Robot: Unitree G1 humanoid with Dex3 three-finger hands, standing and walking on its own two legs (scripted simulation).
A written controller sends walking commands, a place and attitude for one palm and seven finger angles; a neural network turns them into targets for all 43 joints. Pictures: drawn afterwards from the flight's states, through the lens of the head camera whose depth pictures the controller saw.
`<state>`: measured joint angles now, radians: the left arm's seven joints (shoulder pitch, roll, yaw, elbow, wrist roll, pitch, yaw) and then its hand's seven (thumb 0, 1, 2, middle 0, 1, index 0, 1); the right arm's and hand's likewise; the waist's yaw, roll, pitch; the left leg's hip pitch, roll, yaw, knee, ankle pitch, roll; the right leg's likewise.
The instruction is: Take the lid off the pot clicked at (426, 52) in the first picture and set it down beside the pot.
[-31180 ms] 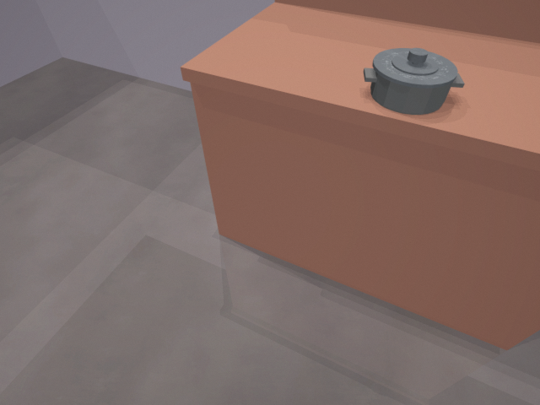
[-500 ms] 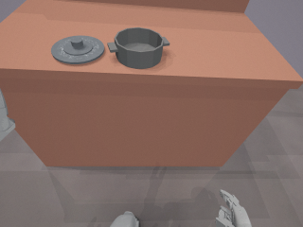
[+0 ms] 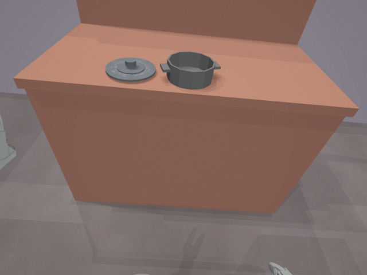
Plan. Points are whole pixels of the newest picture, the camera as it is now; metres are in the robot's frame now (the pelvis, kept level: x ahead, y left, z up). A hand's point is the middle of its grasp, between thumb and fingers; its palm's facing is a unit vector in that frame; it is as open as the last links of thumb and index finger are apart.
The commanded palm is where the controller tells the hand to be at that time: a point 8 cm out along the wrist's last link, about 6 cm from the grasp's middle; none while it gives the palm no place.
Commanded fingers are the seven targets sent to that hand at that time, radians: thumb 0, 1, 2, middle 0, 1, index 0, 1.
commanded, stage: stop stepping back and stand still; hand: left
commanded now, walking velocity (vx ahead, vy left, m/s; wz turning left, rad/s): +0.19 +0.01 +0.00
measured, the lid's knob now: (130, 62) +0.81 +0.27 +0.10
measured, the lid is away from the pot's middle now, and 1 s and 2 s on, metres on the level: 0.23 0.23 0.23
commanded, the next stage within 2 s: let the arm hang, fingers relaxed in 1.18 s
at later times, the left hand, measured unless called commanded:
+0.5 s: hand out of the picture +0.13 +0.24 -0.17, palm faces +0.08 -0.96 -0.25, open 7.4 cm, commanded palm none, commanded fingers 0.00 0.90 0.90 -0.20 -0.30 -0.20 -0.30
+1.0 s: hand out of the picture +0.10 +0.20 -0.18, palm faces +0.14 -0.97 -0.21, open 7.3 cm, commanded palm none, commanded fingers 0.00 0.90 0.90 -0.20 -0.30 -0.20 -0.30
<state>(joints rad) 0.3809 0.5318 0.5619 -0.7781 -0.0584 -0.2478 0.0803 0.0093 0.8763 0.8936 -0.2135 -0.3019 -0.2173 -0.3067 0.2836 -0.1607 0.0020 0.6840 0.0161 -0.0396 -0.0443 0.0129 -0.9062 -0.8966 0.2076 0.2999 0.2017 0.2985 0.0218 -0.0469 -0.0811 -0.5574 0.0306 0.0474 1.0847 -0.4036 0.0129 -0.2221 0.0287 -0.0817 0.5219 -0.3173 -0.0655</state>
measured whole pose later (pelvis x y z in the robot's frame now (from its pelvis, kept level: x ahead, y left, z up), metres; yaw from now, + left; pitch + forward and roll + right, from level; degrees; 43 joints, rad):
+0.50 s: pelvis +0.02 +0.03 -0.04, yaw +5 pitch +0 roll +0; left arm 0.28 0.22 0.05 0.66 0.03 0.10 0.00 0.01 0.91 0.89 -0.19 -0.30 -0.19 -0.30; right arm 0.28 -0.24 -0.04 0.79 -0.03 0.00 0.03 0.01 -0.91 -0.90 0.21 0.30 0.20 0.30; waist -0.06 0.01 -0.03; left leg -0.41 0.06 0.09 0.88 -0.42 0.02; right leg -0.43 -0.09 -0.02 0.98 -0.53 0.03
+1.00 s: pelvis +0.11 +0.02 +0.00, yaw +6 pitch +1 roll +0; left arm 0.25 0.14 0.03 1.09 0.01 0.01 0.05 0.02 0.94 0.89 -0.20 -0.30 -0.20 -0.30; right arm 0.28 -0.13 -0.06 1.03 0.00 0.01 -0.06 0.03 -0.96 -0.90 0.21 0.30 0.20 0.30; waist -0.01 0.02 0.07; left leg -0.16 0.03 0.06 0.54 -0.40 0.00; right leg -0.19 0.00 -0.02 0.54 -0.37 -0.01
